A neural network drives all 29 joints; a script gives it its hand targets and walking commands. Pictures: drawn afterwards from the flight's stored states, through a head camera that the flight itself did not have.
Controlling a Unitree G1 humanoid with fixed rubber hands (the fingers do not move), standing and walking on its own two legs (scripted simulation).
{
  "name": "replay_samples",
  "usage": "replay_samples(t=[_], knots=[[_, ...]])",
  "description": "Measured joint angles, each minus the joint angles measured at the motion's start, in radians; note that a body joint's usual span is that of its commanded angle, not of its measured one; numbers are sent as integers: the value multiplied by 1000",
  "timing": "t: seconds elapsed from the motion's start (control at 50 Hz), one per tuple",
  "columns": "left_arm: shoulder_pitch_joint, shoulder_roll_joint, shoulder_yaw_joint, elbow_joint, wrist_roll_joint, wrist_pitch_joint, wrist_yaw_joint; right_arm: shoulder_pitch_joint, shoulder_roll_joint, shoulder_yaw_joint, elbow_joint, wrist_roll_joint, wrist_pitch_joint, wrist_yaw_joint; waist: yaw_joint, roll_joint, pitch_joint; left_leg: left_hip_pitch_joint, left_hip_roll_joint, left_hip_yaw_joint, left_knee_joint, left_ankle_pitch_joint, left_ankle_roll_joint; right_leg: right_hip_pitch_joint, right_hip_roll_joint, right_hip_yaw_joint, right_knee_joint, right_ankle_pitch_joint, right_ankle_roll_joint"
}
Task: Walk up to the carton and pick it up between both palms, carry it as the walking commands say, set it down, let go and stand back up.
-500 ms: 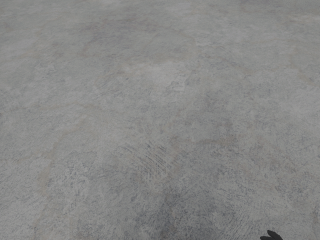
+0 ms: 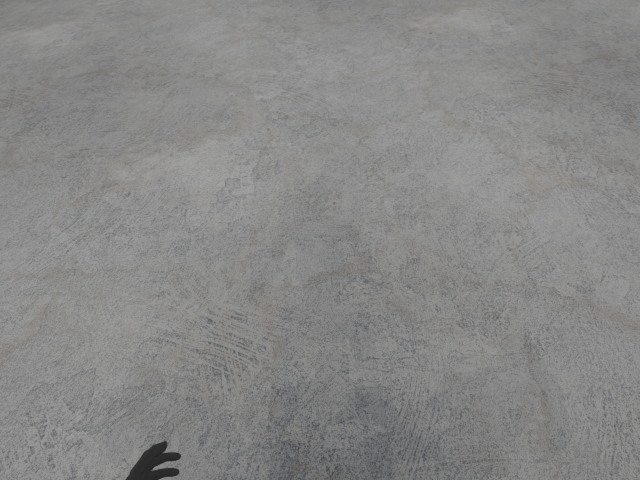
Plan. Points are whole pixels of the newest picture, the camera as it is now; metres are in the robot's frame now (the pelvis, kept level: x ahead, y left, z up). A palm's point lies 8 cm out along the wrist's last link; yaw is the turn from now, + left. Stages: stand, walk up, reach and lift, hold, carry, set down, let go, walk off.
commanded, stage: walk up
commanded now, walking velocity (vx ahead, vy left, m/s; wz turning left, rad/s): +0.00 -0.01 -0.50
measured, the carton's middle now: out of the picture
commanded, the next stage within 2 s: none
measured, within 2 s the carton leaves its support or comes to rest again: neither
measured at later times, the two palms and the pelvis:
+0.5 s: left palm out of the picture +0.13 +0.26 -0.12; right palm out of the picture +0.07 -0.27 -0.10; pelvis +0.00 +0.01 +0.01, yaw -13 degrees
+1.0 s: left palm (224, 435) +0.22 +0.16 -0.09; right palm out of the picture -0.08 -0.32 -0.12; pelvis -0.01 -0.03 +0.01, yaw -31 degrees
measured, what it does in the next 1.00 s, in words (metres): steps on the spot, turning right: left foot, then right foot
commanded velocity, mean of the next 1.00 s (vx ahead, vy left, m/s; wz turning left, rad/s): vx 0.00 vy -0.01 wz -0.50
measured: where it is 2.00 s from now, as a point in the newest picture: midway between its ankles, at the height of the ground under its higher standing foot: outside the picture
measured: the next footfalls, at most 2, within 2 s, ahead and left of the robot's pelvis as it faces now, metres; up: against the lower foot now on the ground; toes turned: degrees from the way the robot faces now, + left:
left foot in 0.46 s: +0.06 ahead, +0.11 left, +0.00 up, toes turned -9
right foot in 0.86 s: -0.01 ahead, -0.14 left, +0.00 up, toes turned -30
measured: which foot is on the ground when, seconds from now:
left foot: down 0.00-0.00, up 0.02-0.44, down 0.46-0.86, up 0.88-1.00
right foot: down 0.00-0.46, up 0.48-0.84, down 0.86-1.00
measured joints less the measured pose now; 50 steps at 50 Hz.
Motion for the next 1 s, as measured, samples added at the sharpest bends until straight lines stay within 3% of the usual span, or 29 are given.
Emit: replay_samples(t=[0.06,0.12,0.18,0.32,0.4,0.44,0.48,0.52,0.58,0.64,0.76,0.82,0.86,0.92,1.0], knots=[[14,-10,-1,-3,9,-17,13,-5,-26,-2,10,7,21,-3,9,24,4,-106,-39,-115,248,-170,-8,-25,20,22,28,4,-35],[46,-16,3,9,3,-19,29,-24,-32,-6,1,14,22,-2,22,27,6,-180,-80,-174,390,-127,-5,-1,32,53,-38,28,-38],[67,-19,6,23,1,-23,35,-45,-28,-7,-9,18,26,0,36,24,4,-213,-97,-199,423,-76,-7,15,44,78,-87,60,-45],[105,-25,8,36,10,-22,40,-116,-3,6,-29,22,34,-5,66,10,-1,-182,-127,-235,289,-100,-2,13,77,130,-107,82,-48],[114,-19,11,49,11,-13,39,-153,20,15,-35,29,21,-11,79,-7,-7,-115,-152,-235,127,-106,15,-4,94,163,-98,87,-35],[119,-14,13,55,7,-7,37,-154,31,20,-38,31,9,-16,76,-14,-15,-51,-158,-220,-12,-42,25,-17,106,176,-79,81,-24],[120,-4,13,51,5,-3,37,-141,43,21,-37,27,0,-21,67,-33,-17,-29,-158,-201,-65,60,57,-60,108,177,20,-4,-8],[114,-6,19,46,5,4,36,-121,44,28,-35,27,0,-19,66,-40,-12,-18,-146,-180,-58,45,74,-130,101,140,218,-120,14],[108,-5,22,37,2,12,24,-95,42,29,-25,29,-2,-19,59,-44,-5,25,-122,-147,-99,42,74,-202,76,101,451,-110,38],[103,1,17,34,-8,20,14,-80,40,26,-20,27,-6,-18,48,-42,2,54,-100,-115,-124,48,69,-212,44,79,511,-92,60],[48,8,1,19,-25,23,1,-48,24,19,-19,19,-9,-10,37,-22,14,69,-64,-45,-102,27,49,-121,5,54,279,-121,55],[16,18,-5,20,-17,14,1,-37,4,21,-13,20,-4,1,27,-10,12,53,-41,-16,-50,-2,27,-53,12,31,139,-100,32],[10,30,-8,26,-10,-1,3,-26,-12,20,-10,22,0,9,24,-4,2,27,-22,-2,21,-41,9,3,20,19,19,-15,1],[14,20,-8,32,-1,-16,13,-49,-35,14,-9,29,21,7,27,23,17,-83,-56,-120,275,-207,-6,-25,47,41,55,-14,-41],[42,2,-3,39,-5,-18,31,-85,-35,10,-17,37,25,6,41,20,36,-176,-105,-180,429,-170,6,-1,60,88,-7,22,-49]])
